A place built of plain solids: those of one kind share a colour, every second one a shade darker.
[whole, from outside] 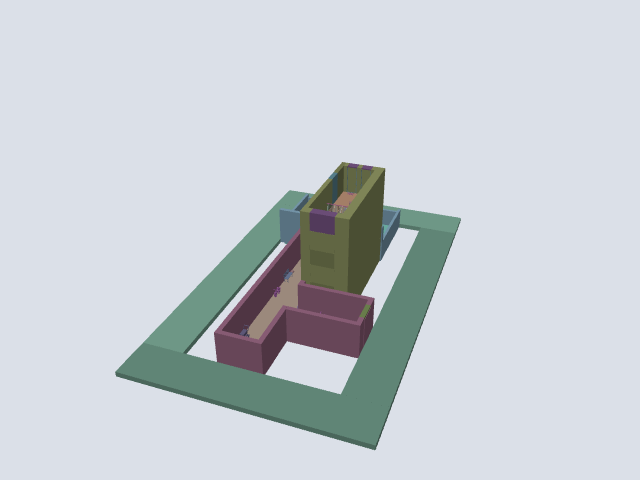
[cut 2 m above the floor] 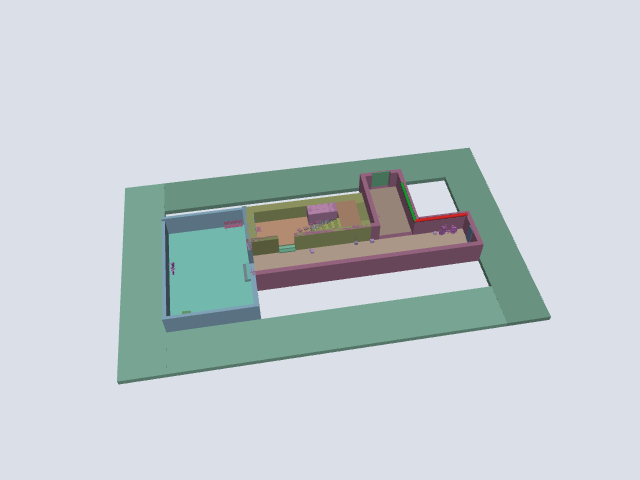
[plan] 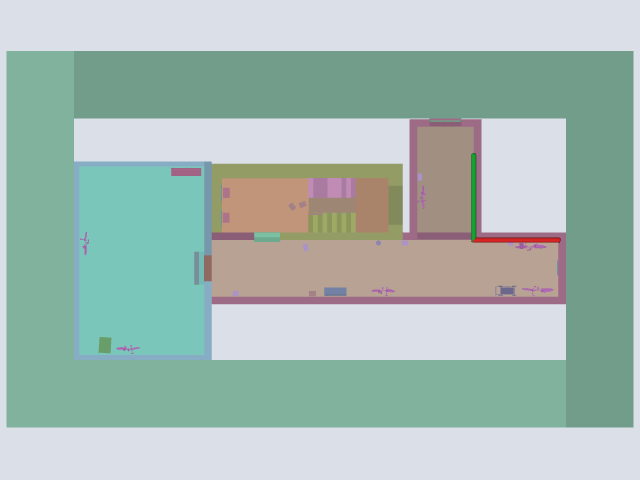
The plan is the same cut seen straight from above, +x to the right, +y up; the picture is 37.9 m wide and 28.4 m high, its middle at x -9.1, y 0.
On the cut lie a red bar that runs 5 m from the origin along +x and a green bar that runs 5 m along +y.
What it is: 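A city tenement of about 1900; a passage from the street turns a corner on its way to the yard, and a doorway opens on a stair hall with a dog-leg stair of two storeys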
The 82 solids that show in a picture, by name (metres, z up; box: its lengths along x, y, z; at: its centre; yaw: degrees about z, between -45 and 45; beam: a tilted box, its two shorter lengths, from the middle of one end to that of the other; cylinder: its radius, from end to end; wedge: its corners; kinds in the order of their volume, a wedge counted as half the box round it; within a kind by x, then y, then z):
{
 "wall_hall_1": {"box": [0.81, 1.0, 2.75], "at": [-15.35, 1.32, 1.85]},
 "wall_hall_2": {"box": [0.81, 1.0, 2.75], "at": [-15.35, 1.32, 8.8]},
 "wall_hall_3": {"box": [0.81, 1.0, 2.75], "at": [-15.35, 2.79, 1.85]},
 "wall_hall_4": {"box": [0.81, 1.0, 2.75], "at": [-15.35, 2.79, 8.8]},
 "wall_hall_5": {"box": [0.85, 0.82, 10.69], "at": [-15.32, 0.41, 4.93]},
 "wall_hall_6": {"box": [0.85, 0.47, 10.69], "at": [-15.32, 2.06, 4.93]},
 "wall_hall_7": {"box": [0.85, 1.22, 10.69], "at": [-15.32, 3.9, 4.93]},
 "wall_hall_8": {"box": [2.76, 0.45, 10.69], "at": [-14.37, 0.23, 4.93]},
 "wall_hall_9": {"box": [11.55, 0.85, 10.69], "at": [-9.97, 4.08, 4.93]},
 "wall_hall_10": {"box": [7.27, 0.45, 10.69], "at": [-7.83, 0.23, 4.93]},
 "wall_hall_11": {"box": [0.85, 0.9, 10.69], "at": [-4.62, 0.45, 4.93]},
 "wall_hall_12": {"box": [0.85, 2.31, 3.53], "at": [-4.62, 2.06, 1.35]},
 "wall_hall_13": {"box": [0.85, 2.31, 1.58], "at": [-4.62, 2.06, 5.8]},
 "wall_hall_14": {"box": [0.85, 1.3, 10.69], "at": [-4.62, 3.86, 4.93]},
 "wall_hall_15": {"box": [0.6, 2.31, 1.9], "at": [-4.5, 2.06, 4.06]},
 "wall_hall_16": {"box": [0.6, 2.31, 1.9], "at": [-4.5, 2.06, 7.54]},
 "ground_garden_1": {"box": [4.0, 22.29, 0.5], "at": [-25.65, 0.04, -0.27]},
 "ground_garden_2": {"box": [29.1, 4.0, 0.5], "at": [-9.1, -9.1, -0.27]},
 "ground_garden_3": {"box": [29.1, 4.0, 0.5], "at": [-9.1, 9.19, -0.27]},
 "ground_garden_4": {"box": [4.0, 22.29, 0.5], "at": [7.45, 0.04, -0.27]},
 "wall_arm_1": {"box": [2.96, 0.45, 3.53], "at": [-14.47, 0.23, 1.35]},
 "wall_arm_2": {"box": [8.12, 0.45, 3.53], "at": [-7.41, 0.23, 1.35]},
 "wall_arm_3": {"box": [21.4, 0.45, 3.53], "at": [-5.25, -3.58, 1.35]},
 "wall_arm_4": {"box": [0.45, 7.15, 3.53], "at": [-3.58, 3.58, 1.35]},
 "wall_arm_5": {"box": [1.18, 0.45, 3.53], "at": [-3.21, 6.92, 1.35]},
 "wall_arm_6": {"box": [3.35, 0.45, 0.42], "at": [-1.68, 0.23, -0.21]},
 "wall_arm_7": {"box": [1.9, 0.45, 0.42], "at": [-1.68, 6.92, -0.21]},
 "wall_arm_8": {"box": [1.9, 0.12, 2.9], "at": [-1.68, 7.13, 1.45]},
 "wall_arm_9": {"box": [1.18, 0.45, 3.53], "at": [-0.14, 6.92, 1.35]},
 "wall_arm_10": {"box": [0.45, 7.15, 3.53], "at": [0.23, 3.58, 1.35]},
 "wall_arm_11": {"box": [5.45, 0.45, 3.53], "at": [2.73, 0.23, 1.35]},
 "wall_arm_12": {"box": [0.45, 4.25, 3.53], "at": [5.22, -1.68, 1.35]},
 "floor_arm_1": {"box": [20.52, 3.37, 0.82], "at": [-5.25, -1.68, -0.41]},
 "floor_arm_2": {"box": [3.37, 2.94, 0.82], "at": [-1.68, 1.46, -0.41]},
 "floor_arm_3": {"box": [3.37, 3.8, 0.82], "at": [-1.68, 4.81, -0.41]},
 "flightB_1": {"box": [0.29, 1.17, 4.61], "at": [-9.64, 3.08, 1.49]},
 "flightB_2": {"box": [1.13, 1.17, 4.13], "at": [-9.22, 3.08, 1.25]},
 "flightB_3": {"box": [1.41, 1.17, 3.97], "at": [-9.09, 3.08, 1.17]},
 "flightB_4": {"box": [1.69, 1.17, 3.81], "at": [-8.95, 3.08, 1.09]},
 "flightB_5": {"box": [1.97, 1.17, 3.65], "at": [-8.8, 3.08, 1.01]},
 "flightB_6": {"box": [2.25, 1.17, 3.5], "at": [-8.66, 3.08, 0.93]},
 "flightB_7": {"box": [2.53, 1.17, 3.34], "at": [-8.53, 3.08, 0.86]},
 "flightB_8": {"box": [2.81, 1.17, 3.19], "at": [-8.38, 3.08, 0.78]},
 "floor_1": {"box": [5.14, 3.23, 1.29], "at": [-12.34, 2.06, -0.17]},
 "floor_2": {"box": [5.14, 3.23, 0.25], "at": [-12.34, 2.06, 7.3]},
 "floor_3": {"box": [1.95, 3.23, 3.03], "at": [-6.01, 2.06, 0.7]},
 "floor_yard_1": {"box": [7.42, 11.17, 0.5], "at": [-19.65, -1.23, -0.57]},
 "wall_yard_1": {"box": [0.3, 11.75, 2.02], "at": [-23.5, -1.23, 0.59]},
 "wall_yard_2": {"box": [8.15, 0.3, 2.39], "at": [-19.57, -6.95, 0.78]},
 "wall_yard_3": {"box": [8.15, 0.3, 2.29], "at": [-19.57, 4.5, 0.73]},
 "wall_yard_4": {"box": [0.45, 4.66, 4.1], "at": [-15.72, -4.77, 1.63]},
 "wall_yard_5": {"box": [0.45, 5.56, 4.1], "at": [-15.72, 1.87, 1.63]},
 "flightA_1": {"box": [2.81, 1.17, 1.44], "at": [-8.38, 1.02, -0.09]},
 "flightA_2": {"box": [2.53, 1.17, 1.6], "at": [-8.23, 1.02, -0.01]},
 "flightA_3": {"box": [2.25, 1.17, 1.77], "at": [-8.1, 1.02, 0.07]},
 "flightA_4": {"box": [1.97, 1.17, 1.92], "at": [-7.96, 1.02, 0.14]},
 "flightA_5": {"box": [1.69, 1.17, 2.09], "at": [-7.82, 1.02, 0.23]},
 "flightA_6": {"box": [1.41, 1.17, 2.24], "at": [-7.67, 1.02, 0.3]},
 "flightA_7": {"box": [1.13, 1.17, 2.39], "at": [-7.54, 1.02, 0.38]},
 "flightA_8": {"box": [0.85, 1.17, 2.54], "at": [-7.39, 1.02, 0.46]},
 "flightA_9": {"box": [0.57, 1.17, 2.71], "at": [-7.25, 1.02, 0.54]},
 "flightA_10": {"box": [0.29, 1.17, 2.86], "at": [-7.12, 1.02, 0.62]},
 "wall_over_hall_1": {"box": [1.53, 0.45, 7.3], "at": [-12.23, 0.23, 6.62]},
 "wall_head_hall_1": {"box": [0.85, 1.0, 0.1], "at": [-15.32, 1.32, 10.23]},
 "wall_head_hall_2": {"box": [0.85, 1.0, 0.1], "at": [-15.32, 2.79, 10.23]},
 "wall_head_hall_3": {"box": [0.85, 2.31, 1.79], "at": [-4.62, 2.06, 9.38]},
 "floor_well_1": {"box": [2.82, 0.93, 1.29], "at": [-8.38, 2.06, -0.17]},
 "flightN_1": {"box": [1.55, 0.57, 0.97], "at": [-12.23, 0.17, -0.33]},
 "flightN_2": {"box": [1.55, 0.29, 1.13], "at": [-12.23, 0.32, -0.25]},
 "floor_sill_arm_1": {"box": [0.47, 1.56, 0.82], "at": [-15.72, -1.68, -0.41]},
 "floor_stoop_1": {"box": [0.32, 1.96, 0.82], "at": [-16.1, -1.68, -0.41]},
 "flightY_1": {"box": [0.29, 1.96, 0.66], "at": [-16.39, -1.68, -0.49]},
 "street_door_1": {"box": [0.87, 0.07, 2.46], "at": [-2.11, 7.03, 1.23]},
 "street_door_2": {"box": [0.87, 0.07, 2.46], "at": [-1.24, 7.03, 1.23]},
 "wall_head_arm_1": {"box": [1.9, 0.45, 0.21], "at": [-1.68, 6.92, 3.0]},
 "cellar_door_1": {"box": [0.07, 0.85, 1.94], "at": [4.96, -1.68, 0.98]},
 "pram_1": {"box": [0.78, 0.39, 0.31], "at": [1.97, -3.0, 0.65]},
 "yard_bin_lid_1": {"box": [0.72, 0.94, 0.12], "at": [-21.82, -6.22, 0.76], "yaw": -3.8},
 "mat_1": {"box": [0.4, 0.6, 0.06], "at": [-14.65, 1.32, 0.46], "yaw": 0.1},
 "mat_2": {"box": [0.4, 0.6, 0.06], "at": [-14.64, 2.79, 0.46], "yaw": 1.6},
 "bench_yard_1": {"box": [1.78, 0.4, 0.031], "at": [-17.02, 3.98, 0.12]},
 "bench_1": {"box": [1.32, 0.4, 0.031], "at": [-8.2, -3.01, 0.43]}
}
